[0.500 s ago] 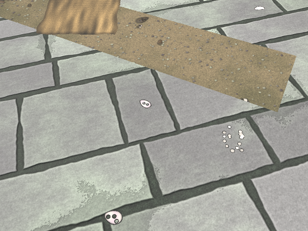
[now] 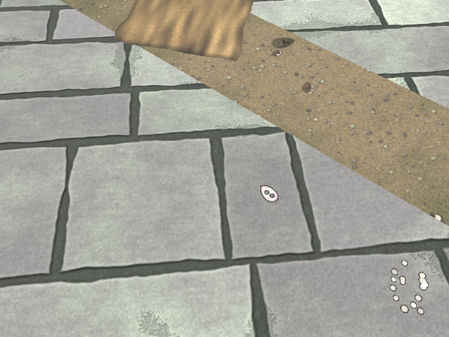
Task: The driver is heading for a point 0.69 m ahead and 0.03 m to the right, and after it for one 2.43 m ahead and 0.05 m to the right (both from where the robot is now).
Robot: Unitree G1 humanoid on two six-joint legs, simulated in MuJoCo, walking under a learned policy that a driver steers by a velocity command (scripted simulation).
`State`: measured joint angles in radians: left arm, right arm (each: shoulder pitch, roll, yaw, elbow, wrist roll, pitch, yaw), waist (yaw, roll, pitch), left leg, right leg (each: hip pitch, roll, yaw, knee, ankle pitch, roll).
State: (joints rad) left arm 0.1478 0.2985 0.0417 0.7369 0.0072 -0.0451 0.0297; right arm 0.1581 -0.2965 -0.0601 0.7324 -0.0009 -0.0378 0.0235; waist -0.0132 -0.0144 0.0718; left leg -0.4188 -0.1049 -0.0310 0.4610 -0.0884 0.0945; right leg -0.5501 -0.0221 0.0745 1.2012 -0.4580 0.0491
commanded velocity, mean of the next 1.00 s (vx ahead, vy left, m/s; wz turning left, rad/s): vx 0.08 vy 0.00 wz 0.16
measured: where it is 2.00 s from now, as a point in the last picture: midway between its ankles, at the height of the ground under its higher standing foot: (217, 274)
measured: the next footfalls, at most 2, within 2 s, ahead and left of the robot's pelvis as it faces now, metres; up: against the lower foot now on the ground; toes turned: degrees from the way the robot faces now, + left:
right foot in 0.30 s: +0.17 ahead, -0.16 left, +0.00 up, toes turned +10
left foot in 0.56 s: +0.09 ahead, +0.10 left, +0.00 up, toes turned +6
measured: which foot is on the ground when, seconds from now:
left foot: down 0.00-0.30, up 0.32-0.54, down 0.56-1.00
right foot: up 0.00-0.28, down 0.30-1.00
